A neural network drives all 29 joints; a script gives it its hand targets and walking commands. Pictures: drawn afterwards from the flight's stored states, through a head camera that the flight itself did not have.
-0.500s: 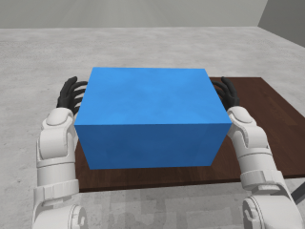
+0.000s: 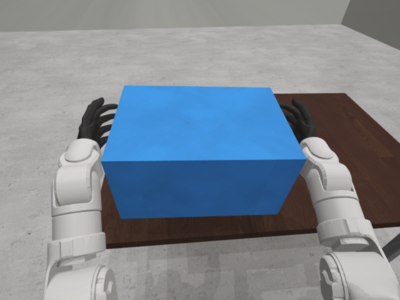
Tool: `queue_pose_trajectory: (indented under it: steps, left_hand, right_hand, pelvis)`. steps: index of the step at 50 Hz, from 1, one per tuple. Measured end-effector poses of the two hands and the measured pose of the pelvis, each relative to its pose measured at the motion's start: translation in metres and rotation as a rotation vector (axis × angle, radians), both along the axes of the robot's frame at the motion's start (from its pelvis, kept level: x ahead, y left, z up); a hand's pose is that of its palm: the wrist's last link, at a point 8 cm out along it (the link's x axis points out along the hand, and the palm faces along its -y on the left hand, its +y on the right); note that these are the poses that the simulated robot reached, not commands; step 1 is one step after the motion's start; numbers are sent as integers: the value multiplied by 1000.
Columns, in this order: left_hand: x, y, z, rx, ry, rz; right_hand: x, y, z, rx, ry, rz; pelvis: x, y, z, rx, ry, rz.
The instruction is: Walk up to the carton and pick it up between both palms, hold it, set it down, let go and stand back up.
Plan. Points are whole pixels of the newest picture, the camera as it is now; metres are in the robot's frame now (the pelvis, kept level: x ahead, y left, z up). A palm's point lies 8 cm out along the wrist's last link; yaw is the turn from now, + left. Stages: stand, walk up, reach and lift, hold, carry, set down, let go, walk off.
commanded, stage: hold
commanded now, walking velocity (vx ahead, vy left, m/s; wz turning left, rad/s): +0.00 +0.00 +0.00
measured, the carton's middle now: (200, 149) +0.37 +0.00 +0.14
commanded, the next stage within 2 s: set down in 0.04 s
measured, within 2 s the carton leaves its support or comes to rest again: neither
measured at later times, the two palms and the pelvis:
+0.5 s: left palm (93, 144) +0.36 +0.21 +0.17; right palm (294, 147) +0.37 -0.20 +0.15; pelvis +0.02 -0.01 +0.00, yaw +1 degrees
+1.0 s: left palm (112, 152) +0.38 +0.18 +0.13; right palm (298, 154) +0.38 -0.22 +0.12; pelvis +0.04 -0.02 +0.00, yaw +2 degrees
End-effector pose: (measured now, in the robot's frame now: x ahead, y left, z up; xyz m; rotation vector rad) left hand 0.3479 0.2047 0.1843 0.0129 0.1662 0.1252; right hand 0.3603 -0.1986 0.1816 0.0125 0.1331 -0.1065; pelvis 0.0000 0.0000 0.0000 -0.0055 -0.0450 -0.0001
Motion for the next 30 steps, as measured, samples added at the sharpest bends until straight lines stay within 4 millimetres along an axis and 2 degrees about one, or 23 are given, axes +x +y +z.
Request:
queue_pose_trajectory:
  steps: [10, 18, 20, 27, 30]
  left_hand:
    - [0, -7, -5, 1, 8, 5]
    - [4, -6, 15, 18, -137, -7]
    - [7, -4, 10, 25, -114, -8]
    - [10, 4, -27, 41, -17, -2]
    - [13, 4, -34, 52, -46, -2]
  right_hand:
    - [1, -7, -4, -3, 5, 5]
    - [2, -6, 10, 10, -144, -12]
    - [5, -4, 2, 0, -121, -9]
    - [13, 4, -46, -34, -26, 13]
    - [15, 4, -54, -34, -58, 8]
  pelvis:
    - [3, -5, 0, 1, -6, 6]
    - [9, -8, 0, 6, -21, 7]
    - [12, -8, 0, 9, -33, 5]
    - [17, -10, 0, 12, -40, 22]
    - [19, -11, -1, 10, -21, 36]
